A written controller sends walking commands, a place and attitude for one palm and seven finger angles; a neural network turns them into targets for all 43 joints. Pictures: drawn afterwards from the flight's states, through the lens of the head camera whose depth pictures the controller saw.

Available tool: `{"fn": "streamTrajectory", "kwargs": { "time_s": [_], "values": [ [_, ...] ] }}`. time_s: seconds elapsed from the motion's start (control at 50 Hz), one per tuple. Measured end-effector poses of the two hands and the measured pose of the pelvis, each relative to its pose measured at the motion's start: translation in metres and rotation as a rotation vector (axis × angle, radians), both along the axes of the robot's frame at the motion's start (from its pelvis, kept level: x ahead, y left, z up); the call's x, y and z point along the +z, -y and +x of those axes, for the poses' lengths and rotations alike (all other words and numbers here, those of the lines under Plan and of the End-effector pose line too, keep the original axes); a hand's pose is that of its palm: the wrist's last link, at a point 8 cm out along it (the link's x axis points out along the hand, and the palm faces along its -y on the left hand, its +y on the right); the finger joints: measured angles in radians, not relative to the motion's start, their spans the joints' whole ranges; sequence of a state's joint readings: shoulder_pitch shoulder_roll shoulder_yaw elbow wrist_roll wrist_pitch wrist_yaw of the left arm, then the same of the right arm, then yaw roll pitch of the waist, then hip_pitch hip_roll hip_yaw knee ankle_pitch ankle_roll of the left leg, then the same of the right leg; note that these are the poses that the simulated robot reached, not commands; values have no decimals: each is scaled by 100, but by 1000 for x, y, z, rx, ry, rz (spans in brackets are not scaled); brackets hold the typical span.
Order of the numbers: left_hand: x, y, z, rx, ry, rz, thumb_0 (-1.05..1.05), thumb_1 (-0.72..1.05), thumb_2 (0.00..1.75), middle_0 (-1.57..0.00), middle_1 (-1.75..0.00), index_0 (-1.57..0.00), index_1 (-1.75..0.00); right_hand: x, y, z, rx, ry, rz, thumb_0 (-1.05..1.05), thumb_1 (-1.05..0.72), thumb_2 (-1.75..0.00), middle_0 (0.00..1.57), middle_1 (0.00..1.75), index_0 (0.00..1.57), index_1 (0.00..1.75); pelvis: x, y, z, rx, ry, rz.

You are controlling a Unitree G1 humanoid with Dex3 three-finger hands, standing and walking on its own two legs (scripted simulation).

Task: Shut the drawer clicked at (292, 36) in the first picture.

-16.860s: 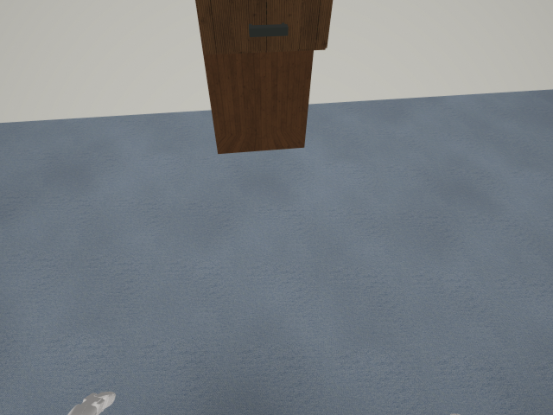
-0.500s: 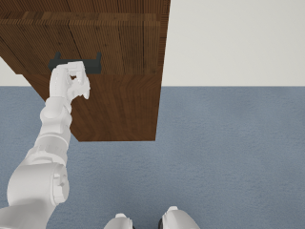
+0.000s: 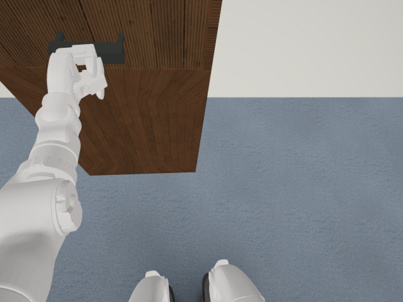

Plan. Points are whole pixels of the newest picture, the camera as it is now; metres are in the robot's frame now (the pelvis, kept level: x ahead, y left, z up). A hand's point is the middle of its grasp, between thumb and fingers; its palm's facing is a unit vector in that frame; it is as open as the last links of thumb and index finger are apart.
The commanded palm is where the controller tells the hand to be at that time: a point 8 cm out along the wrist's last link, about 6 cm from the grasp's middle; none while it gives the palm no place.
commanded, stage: push the drawer shut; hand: left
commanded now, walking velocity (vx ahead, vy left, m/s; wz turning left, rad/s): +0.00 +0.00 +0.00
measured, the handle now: (89, 44) +0.61 +0.15 +0.09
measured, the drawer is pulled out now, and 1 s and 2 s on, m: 0.00 0.00 0.00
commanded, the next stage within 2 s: pull the fist back off the drawer in 0.32 s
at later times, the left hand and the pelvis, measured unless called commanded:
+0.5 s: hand (99, 75) +0.53 +0.13 +0.08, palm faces -0.04 -1.00 -0.06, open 3.0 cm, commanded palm +0.56 +0.16 +0.09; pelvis -0.02 +0.01 -0.01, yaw +1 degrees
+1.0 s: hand (103, 77) +0.53 +0.13 +0.08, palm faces -0.04 -1.00 -0.03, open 3.1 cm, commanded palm +0.50 +0.17 +0.09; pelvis +0.00 +0.00 +0.00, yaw -1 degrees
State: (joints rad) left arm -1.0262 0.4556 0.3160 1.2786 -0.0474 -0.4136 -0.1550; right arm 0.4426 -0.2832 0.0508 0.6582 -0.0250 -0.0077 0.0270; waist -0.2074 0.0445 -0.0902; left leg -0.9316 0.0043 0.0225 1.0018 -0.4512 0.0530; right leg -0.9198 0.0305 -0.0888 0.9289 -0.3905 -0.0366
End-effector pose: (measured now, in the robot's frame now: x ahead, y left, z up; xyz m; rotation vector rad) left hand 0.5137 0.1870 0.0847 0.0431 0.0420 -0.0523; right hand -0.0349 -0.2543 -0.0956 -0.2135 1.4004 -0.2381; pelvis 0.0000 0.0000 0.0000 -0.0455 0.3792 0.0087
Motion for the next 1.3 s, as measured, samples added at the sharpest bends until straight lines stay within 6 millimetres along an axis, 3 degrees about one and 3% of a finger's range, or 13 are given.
{"fn": "streamTrajectory", "kwargs": {
  "time_s": [0.5, 0.78, 0.98, 1.18, 1.3],
  "values": [
    [3, -2, 2, 15, -1, 15, -1, 64, 100, -140, -160, -140, -160, 5, -7, -27, 37, -11, -40, 1, -90, -90, 20, 30, 20, 30, -6, -9, -20, 27, -21, -18],
    [3, -1, 1, 9, 2, 12, 0, 67, 98, -140, -160, -140, -160, 4, -7, -28, 31, -12, -19, 1, -90, -90, 20, 30, 20, 30, -5, -7, -17, 17, -12, -16],
    [1, 4, -3, 12, 14, -14, 1, 76, 93, -140, -160, -140, -160, 2, -5, -8, 4, 7, 13, 1, -90, -90, 20, 30, 20, 30, -1, -3, -5, -6, 1, -5],
    [1, 7, -6, 18, 17, -11, 2, 85, 90, -140, -160, -140, -160, 2, 1, 33, -13, 65, 31, 1, -90, -90, 20, 30, 20, 30, 7, 2, 14, -26, 21, 10],
    [12, 0, -16, 27, 62, -8, 2, 87, 89, -140, -160, -140, -160, 4, 5, 59, -18, 105, 47, 1, -90, -90, 20, 30, 20, 30, 13, 6, 25, -35, 36, 17]
  ]
}}
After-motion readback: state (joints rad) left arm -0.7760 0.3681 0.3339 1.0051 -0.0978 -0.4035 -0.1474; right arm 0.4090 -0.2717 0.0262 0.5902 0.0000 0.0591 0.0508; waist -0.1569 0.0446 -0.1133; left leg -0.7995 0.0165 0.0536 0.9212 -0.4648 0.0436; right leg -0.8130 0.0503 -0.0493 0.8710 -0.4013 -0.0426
